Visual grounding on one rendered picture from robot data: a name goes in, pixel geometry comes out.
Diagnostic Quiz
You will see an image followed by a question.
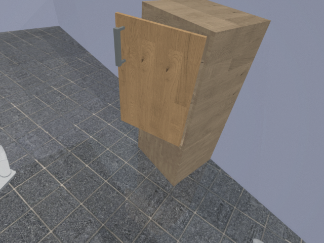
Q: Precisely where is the handle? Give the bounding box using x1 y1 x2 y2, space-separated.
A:
113 26 126 67

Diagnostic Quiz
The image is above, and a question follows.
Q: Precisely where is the cupboard door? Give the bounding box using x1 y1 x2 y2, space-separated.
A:
115 12 207 147

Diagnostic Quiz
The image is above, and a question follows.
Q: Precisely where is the left robot hand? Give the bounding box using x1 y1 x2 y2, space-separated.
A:
0 145 16 192

